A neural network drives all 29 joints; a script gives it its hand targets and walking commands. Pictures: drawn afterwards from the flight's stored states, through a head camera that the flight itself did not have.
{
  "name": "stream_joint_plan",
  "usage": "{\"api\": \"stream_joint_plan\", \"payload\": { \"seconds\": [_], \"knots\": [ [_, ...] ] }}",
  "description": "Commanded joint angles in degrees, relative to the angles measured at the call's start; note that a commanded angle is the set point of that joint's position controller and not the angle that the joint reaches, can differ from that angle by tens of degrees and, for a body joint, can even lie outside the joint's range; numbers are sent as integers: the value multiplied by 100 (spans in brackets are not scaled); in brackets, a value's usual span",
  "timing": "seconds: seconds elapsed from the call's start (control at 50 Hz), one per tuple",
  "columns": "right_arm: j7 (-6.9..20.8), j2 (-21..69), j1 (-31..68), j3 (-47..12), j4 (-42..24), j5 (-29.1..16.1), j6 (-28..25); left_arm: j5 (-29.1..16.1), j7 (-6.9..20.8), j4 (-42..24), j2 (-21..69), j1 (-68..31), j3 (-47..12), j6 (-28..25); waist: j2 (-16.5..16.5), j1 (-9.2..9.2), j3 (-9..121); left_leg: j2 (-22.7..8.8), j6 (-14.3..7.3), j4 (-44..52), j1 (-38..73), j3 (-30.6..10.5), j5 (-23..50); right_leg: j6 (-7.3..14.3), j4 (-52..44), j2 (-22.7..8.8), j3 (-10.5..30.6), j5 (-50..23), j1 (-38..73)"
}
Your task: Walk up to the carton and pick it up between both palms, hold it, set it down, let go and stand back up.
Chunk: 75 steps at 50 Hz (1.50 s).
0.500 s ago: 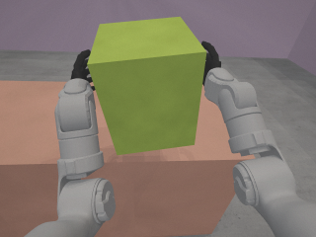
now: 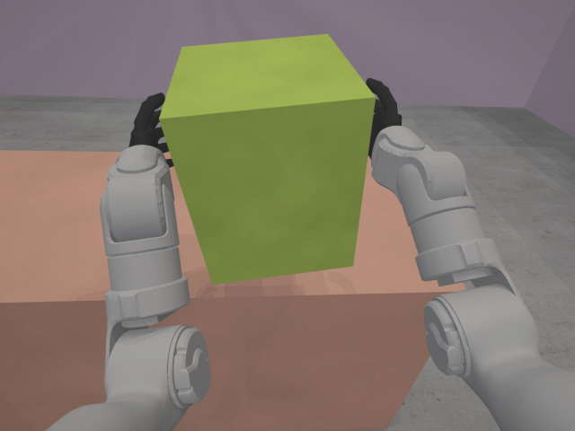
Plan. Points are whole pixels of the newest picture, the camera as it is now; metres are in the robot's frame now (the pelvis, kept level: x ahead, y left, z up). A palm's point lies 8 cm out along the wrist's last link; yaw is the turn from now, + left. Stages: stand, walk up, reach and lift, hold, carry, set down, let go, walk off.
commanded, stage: hold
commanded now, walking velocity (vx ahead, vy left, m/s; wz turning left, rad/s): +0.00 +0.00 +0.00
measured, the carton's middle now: (269, 159) +0.39 +0.02 +0.24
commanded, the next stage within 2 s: none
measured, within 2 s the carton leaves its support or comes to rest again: neither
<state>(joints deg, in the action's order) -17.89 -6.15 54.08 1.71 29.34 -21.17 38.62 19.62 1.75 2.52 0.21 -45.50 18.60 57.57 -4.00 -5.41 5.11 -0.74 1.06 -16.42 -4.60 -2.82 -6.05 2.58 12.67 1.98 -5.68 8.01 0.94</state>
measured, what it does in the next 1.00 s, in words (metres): stands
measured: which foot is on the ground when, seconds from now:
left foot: down 0.00-1.00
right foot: down 0.00-1.00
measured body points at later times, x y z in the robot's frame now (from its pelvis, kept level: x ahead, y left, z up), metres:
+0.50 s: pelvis +0.00 +0.00 +0.00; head -0.07 +0.04 +0.44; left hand +0.37 +0.17 +0.27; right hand +0.38 -0.13 +0.29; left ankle +0.04 +0.13 -0.75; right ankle +0.00 -0.09 -0.75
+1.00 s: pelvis +0.00 +0.00 +0.00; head -0.08 +0.04 +0.44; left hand +0.37 +0.17 +0.27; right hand +0.38 -0.13 +0.29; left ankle +0.04 +0.13 -0.75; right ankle +0.00 -0.09 -0.75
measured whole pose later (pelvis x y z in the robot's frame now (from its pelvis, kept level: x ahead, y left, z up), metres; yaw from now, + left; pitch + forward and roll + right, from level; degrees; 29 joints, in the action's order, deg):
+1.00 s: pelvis +0.00 +0.00 +0.00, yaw +0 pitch -5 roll -1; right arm -17.7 -6.4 55.9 2.6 31.6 -20.8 38.8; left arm 19.4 1.5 4.9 0.1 -46.9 19.1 56.9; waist -4.0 -5.2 5.6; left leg -0.8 1.0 -16.9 -5.5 -2.8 -6.0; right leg 2.6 13.2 2.1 -5.6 8.0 0.1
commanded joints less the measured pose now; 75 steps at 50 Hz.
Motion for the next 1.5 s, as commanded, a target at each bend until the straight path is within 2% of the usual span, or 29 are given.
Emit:
{"api": "stream_joint_plan", "payload": {
  "seconds": [0.0,0.1,0.24,0.36,0.48,0.62,0.76,0.94,1.1,1.2,1.48],
  "knots": [
    [333,2003,4165,-1042,-1410,-479,-260,-1322,876,-958,2437,-4498,-2431,-490,711,-69,2082,319,86,36,880,318,1127,-449,-161,95,23,-780,25],
    [311,2014,4183,-1097,-1462,-493,-243,-1340,871,-1014,2452,-4528,-2459,-498,703,-71,2199,335,93,-28,979,310,1355,-452,-172,97,32,-954,26],
    [328,1993,4155,-1058,-1296,-492,-224,-1275,878,-848,2408,-4477,-2348,-455,692,-16,2008,321,69,73,807,330,1064,-452,-186,80,31,-758,88],
    [307,2026,4169,-1113,-1480,-539,-229,-1298,878,-963,2425,-4462,-2398,-472,699,-48,2221,348,69,-38,1036,325,1454,-474,-170,81,39,-1072,59],
    [303,2005,4146,-1054,-1303,-515,-214,-1267,905,-836,2377,-4449,-2330,-445,672,-31,1995,336,52,36,870,338,1130,-477,-186,57,47,-849,45],
    [286,2038,4168,-1107,-1460,-554,-226,-1325,897,-994,2453,-4492,-2429,-480,733,-67,2197,345,91,-43,1020,306,1461,-464,-165,80,48,-1095,44],
    [339,1977,4226,-1023,-1281,-495,-227,-1311,872,-818,2448,-4545,-2386,-479,735,-51,1957,300,87,68,785,302,920,-439,-189,90,27,-620,-20],
    [384,1983,4347,-937,-1097,-429,-237,-1288,854,-599,2406,-4634,-2253,-524,666,-21,1960,310,53,72,707,310,794,-465,-181,67,36,-528,-35],
    [302,2023,4187,-1078,-1308,-564,-211,-1296,894,-872,2398,-4517,-2347,-514,706,-60,2240,343,69,-63,1053,296,1474,-471,-168,53,73,-1121,59],
    [306,2024,4213,-1036,-1299,-542,-212,-1285,905,-849,2395,-4532,-2323,-488,689,-37,2082,330,53,16,874,305,1190,-475,-179,59,48,-894,39],
    [328,1993,4240,-1010,-1236,-528,-235,-1288,894,-831,2410,-4569,-2352,-498,700,-57,2069,309,71,20,874,309,1102,-448,-170,73,51,-808,11]
  ]
}}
